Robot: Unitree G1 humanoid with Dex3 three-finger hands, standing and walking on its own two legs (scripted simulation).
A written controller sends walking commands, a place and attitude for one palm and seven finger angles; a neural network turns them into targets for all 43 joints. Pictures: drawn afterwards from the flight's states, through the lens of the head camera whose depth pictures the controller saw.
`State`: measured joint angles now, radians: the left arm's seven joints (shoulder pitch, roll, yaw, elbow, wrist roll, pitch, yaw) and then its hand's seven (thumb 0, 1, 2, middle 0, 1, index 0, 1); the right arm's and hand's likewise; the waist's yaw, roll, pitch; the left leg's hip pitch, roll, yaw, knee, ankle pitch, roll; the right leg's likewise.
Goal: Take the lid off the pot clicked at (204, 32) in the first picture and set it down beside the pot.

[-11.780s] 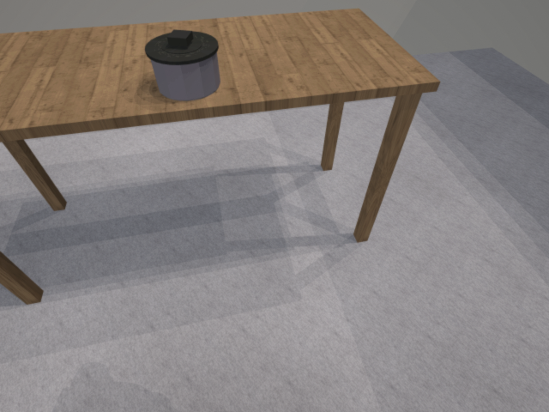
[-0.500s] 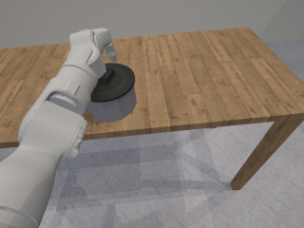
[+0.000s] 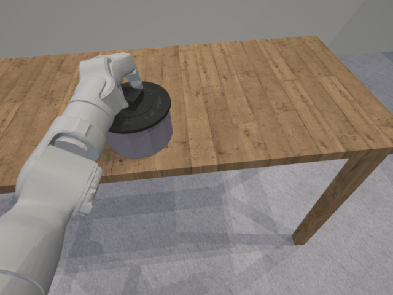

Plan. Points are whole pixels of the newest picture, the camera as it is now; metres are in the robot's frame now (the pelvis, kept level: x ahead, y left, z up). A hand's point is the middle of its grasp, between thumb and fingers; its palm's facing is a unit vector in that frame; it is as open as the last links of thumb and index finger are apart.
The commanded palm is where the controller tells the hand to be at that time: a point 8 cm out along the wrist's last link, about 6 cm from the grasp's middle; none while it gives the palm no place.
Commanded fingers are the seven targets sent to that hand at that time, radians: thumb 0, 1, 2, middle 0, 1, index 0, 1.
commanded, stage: lower the open fingers around the knob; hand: left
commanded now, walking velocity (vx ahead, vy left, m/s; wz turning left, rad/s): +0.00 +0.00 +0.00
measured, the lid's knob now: (129, 97) +0.51 +0.13 +0.15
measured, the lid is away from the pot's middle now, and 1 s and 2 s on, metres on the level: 0.00 0.01 0.01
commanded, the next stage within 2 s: close the fingers and squeeze the knob in 0.20 s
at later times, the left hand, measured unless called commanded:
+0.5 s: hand (122, 97) +0.47 +0.13 +0.18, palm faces -0.39 -0.13 -0.91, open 10.1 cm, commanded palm +0.47 +0.14 +0.23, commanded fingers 0.00 -0.01 0.98 -0.51 -0.87 -0.51 -0.87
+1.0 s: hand (126, 97) +0.47 +0.13 +0.17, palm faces -0.38 -0.12 -0.92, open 8.4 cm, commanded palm +0.47 +0.13 +0.23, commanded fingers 0.00 0.27 0.85 -0.65 -1.05 -0.65 -1.05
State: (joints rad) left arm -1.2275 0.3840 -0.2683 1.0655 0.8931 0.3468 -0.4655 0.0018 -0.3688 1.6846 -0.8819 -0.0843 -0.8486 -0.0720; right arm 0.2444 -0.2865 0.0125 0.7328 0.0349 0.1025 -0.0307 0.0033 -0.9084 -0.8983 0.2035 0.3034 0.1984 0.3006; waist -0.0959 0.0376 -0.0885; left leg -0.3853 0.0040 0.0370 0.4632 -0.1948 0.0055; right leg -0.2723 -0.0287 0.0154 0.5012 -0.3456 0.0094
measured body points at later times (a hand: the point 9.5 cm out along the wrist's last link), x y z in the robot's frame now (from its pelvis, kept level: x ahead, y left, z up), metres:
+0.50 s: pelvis +0.00 +0.00 +0.00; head +0.02 -0.02 +0.45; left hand +0.49 +0.14 +0.23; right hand +0.06 -0.26 -0.14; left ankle +0.02 +0.12 -0.74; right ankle -0.06 -0.12 -0.74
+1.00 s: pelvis +0.00 +0.00 +0.00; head +0.02 -0.02 +0.45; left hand +0.49 +0.13 +0.23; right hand +0.07 -0.27 -0.14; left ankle +0.02 +0.12 -0.74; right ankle -0.06 -0.12 -0.74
